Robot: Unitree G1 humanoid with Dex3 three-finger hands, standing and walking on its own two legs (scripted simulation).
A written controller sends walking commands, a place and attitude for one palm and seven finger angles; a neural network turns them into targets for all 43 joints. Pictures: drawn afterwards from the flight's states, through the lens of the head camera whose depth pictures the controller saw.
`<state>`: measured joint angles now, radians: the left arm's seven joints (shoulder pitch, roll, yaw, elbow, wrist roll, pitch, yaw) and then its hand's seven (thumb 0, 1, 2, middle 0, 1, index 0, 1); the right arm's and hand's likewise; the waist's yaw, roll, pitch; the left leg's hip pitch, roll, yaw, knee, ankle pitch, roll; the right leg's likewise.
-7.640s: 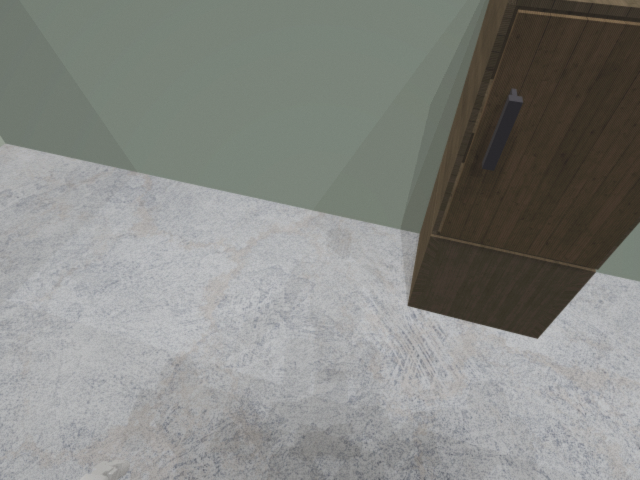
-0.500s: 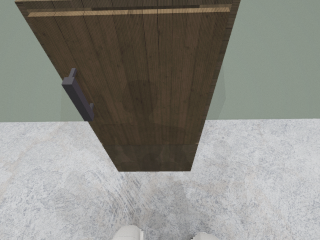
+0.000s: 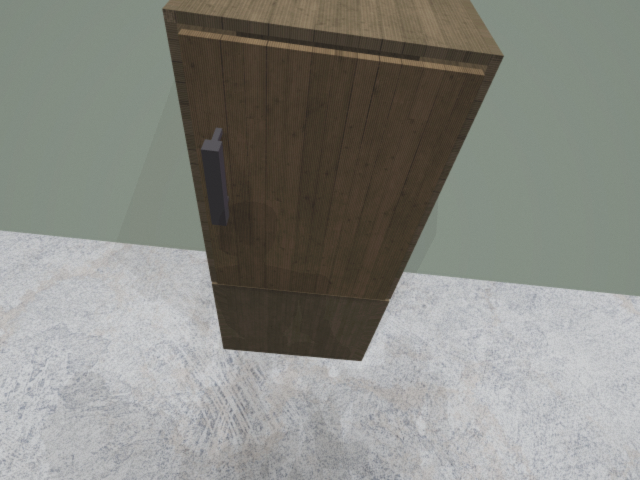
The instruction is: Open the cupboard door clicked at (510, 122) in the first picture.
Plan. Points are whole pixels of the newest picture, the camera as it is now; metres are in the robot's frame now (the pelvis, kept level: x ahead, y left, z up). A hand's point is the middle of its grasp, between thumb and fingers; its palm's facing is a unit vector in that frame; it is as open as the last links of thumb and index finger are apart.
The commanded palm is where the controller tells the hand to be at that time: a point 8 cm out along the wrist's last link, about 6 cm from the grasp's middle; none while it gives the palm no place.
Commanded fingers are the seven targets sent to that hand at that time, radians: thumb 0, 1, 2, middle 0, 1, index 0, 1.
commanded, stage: come to a stop and stand still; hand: left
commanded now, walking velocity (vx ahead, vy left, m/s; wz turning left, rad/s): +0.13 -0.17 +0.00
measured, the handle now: (219, 177) +0.56 +0.22 +0.02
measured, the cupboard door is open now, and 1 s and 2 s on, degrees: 0 0 0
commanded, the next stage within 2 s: look again from close up in 1.24 s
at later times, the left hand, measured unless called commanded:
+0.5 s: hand out of the picture +0.01 +0.13 -0.18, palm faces +0.01 -0.98 -0.21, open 7.3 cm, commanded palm none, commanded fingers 0.00 0.90 0.90 -0.20 -0.30 -0.20 -0.30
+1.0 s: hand out of the picture -0.01 +0.17 -0.20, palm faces +0.08 -0.98 -0.19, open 7.4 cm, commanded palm none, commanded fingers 0.00 0.90 0.90 -0.20 -0.30 -0.20 -0.30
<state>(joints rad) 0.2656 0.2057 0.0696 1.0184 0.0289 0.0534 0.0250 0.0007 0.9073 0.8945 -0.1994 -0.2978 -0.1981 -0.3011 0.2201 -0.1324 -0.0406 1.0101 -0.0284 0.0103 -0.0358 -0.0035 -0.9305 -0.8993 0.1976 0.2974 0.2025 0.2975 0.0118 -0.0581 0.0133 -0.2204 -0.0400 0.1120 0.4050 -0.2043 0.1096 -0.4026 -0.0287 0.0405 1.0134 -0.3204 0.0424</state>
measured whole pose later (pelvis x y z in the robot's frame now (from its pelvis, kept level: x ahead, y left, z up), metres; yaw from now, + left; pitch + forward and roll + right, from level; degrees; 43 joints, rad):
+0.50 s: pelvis -0.01 -0.05 +0.00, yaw -1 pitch +0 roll +1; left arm 0.29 0.16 0.04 1.06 0.02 0.02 0.04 0.01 0.94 0.89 -0.20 -0.30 -0.20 -0.30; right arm 0.44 -0.11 -0.04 1.19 -0.02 0.02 -0.02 0.00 -0.90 -0.90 0.20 0.30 0.20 0.30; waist -0.03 -0.03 -0.03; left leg -0.23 -0.02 0.13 0.40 -0.19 0.04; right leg -0.18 -0.06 -0.07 0.44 -0.28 0.00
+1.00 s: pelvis +0.02 -0.01 -0.01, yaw -1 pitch +1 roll +1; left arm 0.30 0.17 0.05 1.07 0.02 0.04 0.05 0.00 0.91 0.89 -0.20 -0.30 -0.20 -0.30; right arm 0.10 -0.16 -0.04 0.99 -0.02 0.01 -0.02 0.00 -0.91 -0.90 0.19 0.30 0.20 0.30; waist 0.06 -0.08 0.09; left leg -0.27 0.01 0.12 0.55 -0.29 0.03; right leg -0.30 -0.10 -0.03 0.80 -0.51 0.03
